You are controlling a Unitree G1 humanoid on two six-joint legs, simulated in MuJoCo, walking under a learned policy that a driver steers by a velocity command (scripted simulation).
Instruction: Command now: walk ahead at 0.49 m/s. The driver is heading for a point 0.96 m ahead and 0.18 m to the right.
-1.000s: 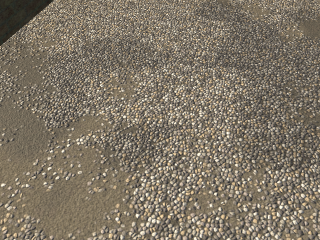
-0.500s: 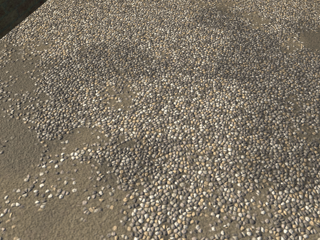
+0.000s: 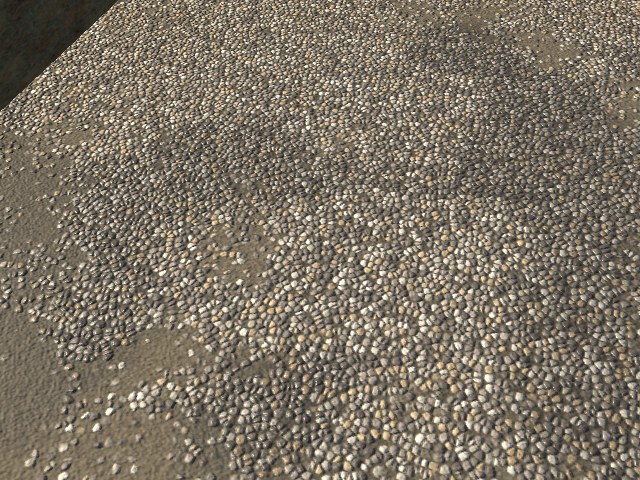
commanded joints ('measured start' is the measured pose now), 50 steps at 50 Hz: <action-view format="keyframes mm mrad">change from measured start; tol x32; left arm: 1 62 85 3 -25 -4 -21 6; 50 -57 159 52 -177 -7 54 4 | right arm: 1 38 -28 -5 -32 -2 19 8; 11 -316 -29 16 -154 20 5 14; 18 258 -261 -67 -12 -28 -22 -23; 50 29 -130 -15 -151 15 -52 -19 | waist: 1 -32 -70 38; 18 -111 201 -347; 37 -49 34 67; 46 94 -281 -292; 50 4 39 -29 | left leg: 1 -94 34 12 -68 92 -25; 12 -86 -53 106 -541 186 7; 16 364 -129 115 -671 126 92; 19 817 320 -663 -843 -75 293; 26 358 143 -100 -986 237 115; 43 676 181 228 -561 1084 38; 45 375 139 246 -47 628 1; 46 -83 -116 181 346 -282 -60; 50 -133 33 -37 127 -77 -60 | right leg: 1 -2 -271 228 -227 257 -79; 15 305 -294 120 85 970 -40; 19 -450 -48 162 1027 -276 16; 34 -490 -165 71 446 220 64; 43 -220 -5 -68 231 -34 -77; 46 474 -441 778 -16 -35 -342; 50 101 -314 483 -131 229 -212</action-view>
